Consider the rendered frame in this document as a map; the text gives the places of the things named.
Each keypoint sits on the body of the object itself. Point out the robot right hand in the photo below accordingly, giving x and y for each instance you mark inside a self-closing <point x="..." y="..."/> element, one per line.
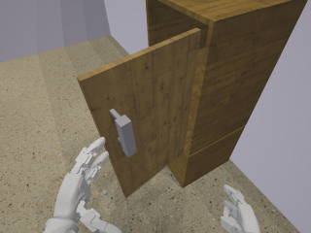
<point x="243" y="218"/>

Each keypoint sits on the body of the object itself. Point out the robot left hand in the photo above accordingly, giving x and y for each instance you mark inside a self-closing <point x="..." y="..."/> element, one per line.
<point x="69" y="202"/>

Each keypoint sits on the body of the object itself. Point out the robot left forearm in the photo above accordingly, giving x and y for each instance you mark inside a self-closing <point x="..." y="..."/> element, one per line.
<point x="59" y="224"/>

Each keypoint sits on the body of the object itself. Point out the handle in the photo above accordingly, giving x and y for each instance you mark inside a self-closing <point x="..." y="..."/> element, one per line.
<point x="126" y="134"/>

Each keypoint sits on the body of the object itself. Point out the cupboard door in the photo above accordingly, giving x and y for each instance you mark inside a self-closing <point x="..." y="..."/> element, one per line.
<point x="153" y="88"/>

